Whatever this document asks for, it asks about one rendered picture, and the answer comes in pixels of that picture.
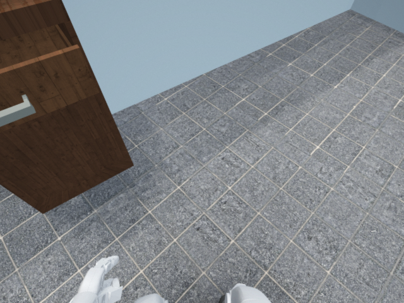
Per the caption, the right robot shin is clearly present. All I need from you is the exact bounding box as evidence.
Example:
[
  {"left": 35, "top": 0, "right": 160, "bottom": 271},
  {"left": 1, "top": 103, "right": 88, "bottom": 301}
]
[{"left": 233, "top": 283, "right": 246, "bottom": 289}]

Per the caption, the robot left hand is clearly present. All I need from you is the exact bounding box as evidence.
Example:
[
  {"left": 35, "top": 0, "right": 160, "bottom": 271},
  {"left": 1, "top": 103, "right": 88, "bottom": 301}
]
[{"left": 77, "top": 256, "right": 123, "bottom": 303}]

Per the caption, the cabinet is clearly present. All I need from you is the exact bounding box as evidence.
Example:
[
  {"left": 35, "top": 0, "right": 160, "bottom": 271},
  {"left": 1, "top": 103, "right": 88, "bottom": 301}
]
[{"left": 0, "top": 0, "right": 134, "bottom": 214}]

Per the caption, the robot right thigh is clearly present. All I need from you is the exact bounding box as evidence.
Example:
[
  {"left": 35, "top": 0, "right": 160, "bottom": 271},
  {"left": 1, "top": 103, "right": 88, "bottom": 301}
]
[{"left": 225, "top": 286, "right": 271, "bottom": 303}]

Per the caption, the drawer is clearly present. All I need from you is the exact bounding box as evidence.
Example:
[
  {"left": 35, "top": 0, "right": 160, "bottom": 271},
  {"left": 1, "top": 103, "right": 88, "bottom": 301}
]
[{"left": 0, "top": 25, "right": 99, "bottom": 133}]

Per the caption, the handle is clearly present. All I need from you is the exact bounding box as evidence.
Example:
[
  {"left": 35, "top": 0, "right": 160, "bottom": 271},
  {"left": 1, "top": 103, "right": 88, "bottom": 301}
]
[{"left": 0, "top": 94, "right": 36, "bottom": 127}]

